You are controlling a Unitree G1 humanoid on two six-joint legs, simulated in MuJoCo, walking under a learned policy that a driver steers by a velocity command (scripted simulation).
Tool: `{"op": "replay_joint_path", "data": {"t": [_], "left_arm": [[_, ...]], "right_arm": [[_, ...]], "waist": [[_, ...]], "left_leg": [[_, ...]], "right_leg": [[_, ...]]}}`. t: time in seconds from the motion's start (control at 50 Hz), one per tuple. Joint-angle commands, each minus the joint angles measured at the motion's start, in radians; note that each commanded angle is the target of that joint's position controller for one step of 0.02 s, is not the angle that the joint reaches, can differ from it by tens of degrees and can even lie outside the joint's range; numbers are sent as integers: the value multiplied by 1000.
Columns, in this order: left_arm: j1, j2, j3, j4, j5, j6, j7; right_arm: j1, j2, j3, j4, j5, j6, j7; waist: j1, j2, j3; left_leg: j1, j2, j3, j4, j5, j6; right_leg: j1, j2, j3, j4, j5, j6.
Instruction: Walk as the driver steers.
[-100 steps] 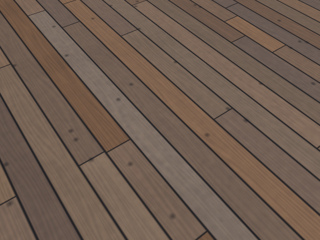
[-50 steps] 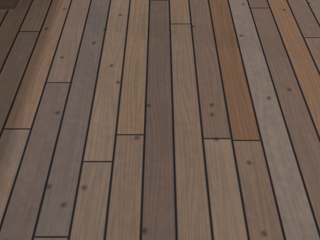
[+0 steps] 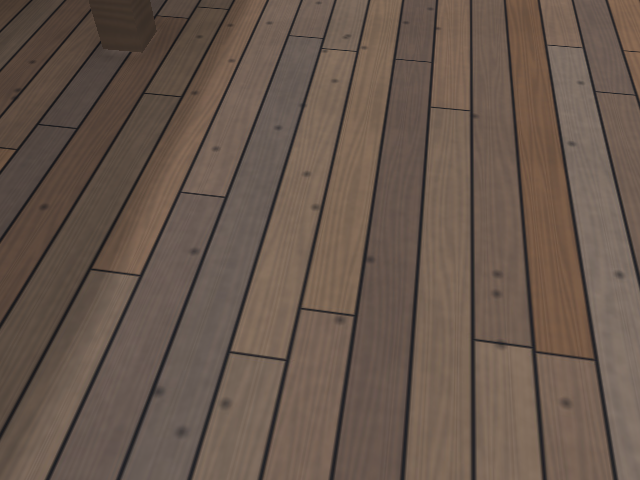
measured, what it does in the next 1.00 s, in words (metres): walks ahead: left foot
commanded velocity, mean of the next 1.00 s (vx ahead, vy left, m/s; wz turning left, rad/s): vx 0.13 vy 0.00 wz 0.00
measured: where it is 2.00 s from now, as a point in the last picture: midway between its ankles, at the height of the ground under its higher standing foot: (328, 420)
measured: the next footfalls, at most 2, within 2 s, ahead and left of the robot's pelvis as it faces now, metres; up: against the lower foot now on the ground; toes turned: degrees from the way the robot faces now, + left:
left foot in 0.84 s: +0.09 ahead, +0.13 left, +0.00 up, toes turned +0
right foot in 1.32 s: +0.45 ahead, -0.10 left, +0.00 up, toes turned -2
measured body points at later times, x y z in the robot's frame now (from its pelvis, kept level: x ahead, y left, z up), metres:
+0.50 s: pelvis +0.00 -0.01 +0.00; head +0.00 -0.02 +0.45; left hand +0.06 +0.25 -0.14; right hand +0.06 -0.28 -0.14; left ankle +0.00 +0.12 -0.74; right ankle -0.01 -0.12 -0.74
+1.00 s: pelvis +0.10 +0.04 +0.01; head +0.10 +0.06 +0.46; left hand +0.19 +0.31 -0.13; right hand +0.07 -0.22 -0.13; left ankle +0.05 +0.13 -0.74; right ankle +0.08 -0.11 -0.66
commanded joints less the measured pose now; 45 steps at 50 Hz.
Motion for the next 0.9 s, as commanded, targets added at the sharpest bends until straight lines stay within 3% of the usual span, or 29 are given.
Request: {"op": "replay_joint_path", "data": {"t": [0.02,0.54,0.58,0.6,0.64,0.66,0.7,0.76,0.8,0.82,0.84,0.86,0.88,0.9], "left_arm": [[-6,121,26,-32,-1,-12,2],[50,113,11,129,-3,-8,12],[72,125,16,144,-9,-3,17],[79,155,26,143,-16,0,21],[130,211,46,147,-25,-6,25],[139,226,54,147,-25,-14,27],[131,206,56,132,-20,-33,23],[77,202,61,103,-43,-35,17],[66,204,62,97,-47,-23,13],[71,178,53,94,-42,-22,11],[54,118,34,83,-32,-28,3],[45,40,12,50,-10,-41,-4],[28,72,23,19,-38,-57,-2],[9,123,33,11,-61,-70,-4]], "right_arm": [[-5,-109,-27,-35,1,-11,-8],[12,-92,-19,199,8,-13,-21],[28,-77,-15,219,14,-12,-23],[19,-77,-15,215,18,-16,-23],[-34,-66,-9,183,24,-44,-13],[-60,-63,-7,170,29,-62,-5],[-65,-77,-12,165,38,-85,11],[-43,-69,-13,176,41,-111,26],[80,-58,-21,239,37,-113,29],[156,-63,-28,271,37,-107,27],[237,-88,-36,285,39,-106,23],[333,-184,-51,287,37,-104,16],[354,-226,-53,300,18,-120,33],[250,-170,-34,267,20,-137,39]], "waist": [[3,4,-40],[7,1,-4],[11,-29,-11],[18,-70,19],[42,-170,84],[48,-173,123],[41,-136,128],[6,-108,72],[-48,-93,20],[-75,-66,-1],[-109,28,-20],[-121,278,-73],[-112,290,-42],[-71,153,60]], "left_leg": [[39,62,-62,-66,224,13],[41,55,-25,-103,189,-9],[14,9,26,-61,-43,-4],[-50,-18,59,-1,-181,3],[-208,-4,98,184,-202,10],[-253,43,73,269,-176,18],[-359,100,40,361,-245,32],[-195,96,91,126,-153,41],[89,19,175,-31,59,20],[193,4,173,-50,60,14],[299,99,27,-118,-12,41],[397,326,-338,-255,-142,139],[343,452,-635,-361,-359,274],[292,442,-586,-372,-430,271]], "right_leg": [[-26,-54,56,-91,170,-22],[-27,-33,56,-142,136,-38],[-28,-26,69,-173,-149,-60],[-45,-55,125,-206,-334,-93],[-39,-240,378,-346,-569,-201],[-64,-316,479,-391,-551,-250],[6,-348,496,-397,-418,-266],[-8,-244,295,-355,-221,-193],[-142,-164,177,-264,-168,-167],[-202,-132,145,-192,-161,-150],[-294,-73,75,0,-108,-107],[-449,15,-44,358,-176,-35],[-580,43,36,566,-289,-43],[-670,-34,88,660,-208,-64]]}}
Keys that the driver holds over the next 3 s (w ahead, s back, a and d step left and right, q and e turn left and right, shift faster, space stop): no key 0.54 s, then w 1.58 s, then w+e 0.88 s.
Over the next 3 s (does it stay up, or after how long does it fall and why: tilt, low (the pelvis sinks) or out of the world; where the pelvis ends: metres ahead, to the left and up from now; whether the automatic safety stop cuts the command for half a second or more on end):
stays up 1.23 -0.05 0.00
